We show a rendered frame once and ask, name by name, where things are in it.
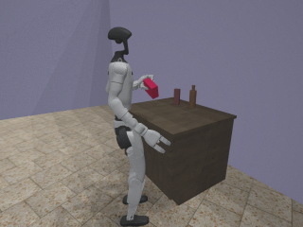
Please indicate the table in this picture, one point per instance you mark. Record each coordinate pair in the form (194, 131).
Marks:
(197, 156)

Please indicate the sponge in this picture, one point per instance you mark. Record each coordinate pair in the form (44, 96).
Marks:
(153, 88)

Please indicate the right robot hand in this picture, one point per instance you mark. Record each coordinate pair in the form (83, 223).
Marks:
(152, 137)

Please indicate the left robot upper arm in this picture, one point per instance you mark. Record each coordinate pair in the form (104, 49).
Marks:
(107, 88)

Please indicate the left robot hand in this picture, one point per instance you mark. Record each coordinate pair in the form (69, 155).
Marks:
(141, 82)

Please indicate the left robot forearm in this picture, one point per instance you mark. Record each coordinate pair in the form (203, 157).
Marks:
(136, 85)

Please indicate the right robot forearm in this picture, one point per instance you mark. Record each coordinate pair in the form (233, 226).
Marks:
(123, 114)

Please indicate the right robot foot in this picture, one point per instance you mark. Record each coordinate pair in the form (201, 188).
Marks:
(137, 221)

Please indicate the humanoid robot torso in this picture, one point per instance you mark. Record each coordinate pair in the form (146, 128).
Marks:
(125, 96)

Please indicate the right robot upper arm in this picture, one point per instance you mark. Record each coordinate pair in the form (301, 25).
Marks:
(119, 73)

